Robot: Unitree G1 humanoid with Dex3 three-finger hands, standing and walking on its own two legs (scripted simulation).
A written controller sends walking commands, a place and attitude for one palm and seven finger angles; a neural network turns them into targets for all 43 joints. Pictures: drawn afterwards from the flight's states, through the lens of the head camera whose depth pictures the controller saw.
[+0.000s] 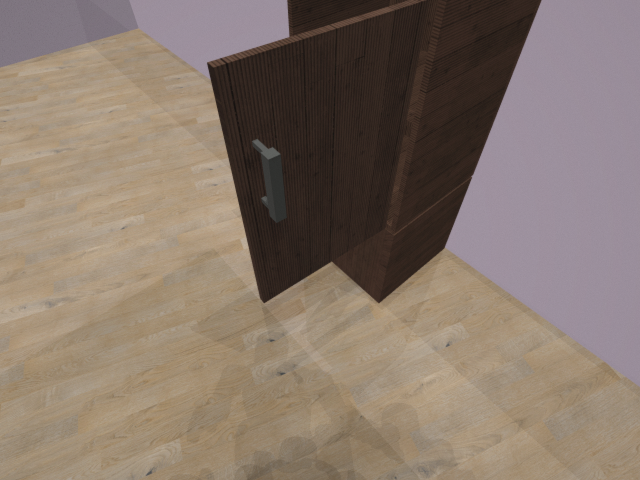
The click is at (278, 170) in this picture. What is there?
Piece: cupboard door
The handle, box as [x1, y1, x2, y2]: [252, 139, 286, 222]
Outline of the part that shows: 256,139 252,141 252,144 261,154 267,196 262,197 261,200 269,209 270,216 277,222 286,217 280,154 272,147 268,149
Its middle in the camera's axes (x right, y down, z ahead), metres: -0.09 -0.10 +0.66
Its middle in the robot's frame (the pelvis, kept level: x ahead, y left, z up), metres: +0.56 +0.12 +0.03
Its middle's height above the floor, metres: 0.82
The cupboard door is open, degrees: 86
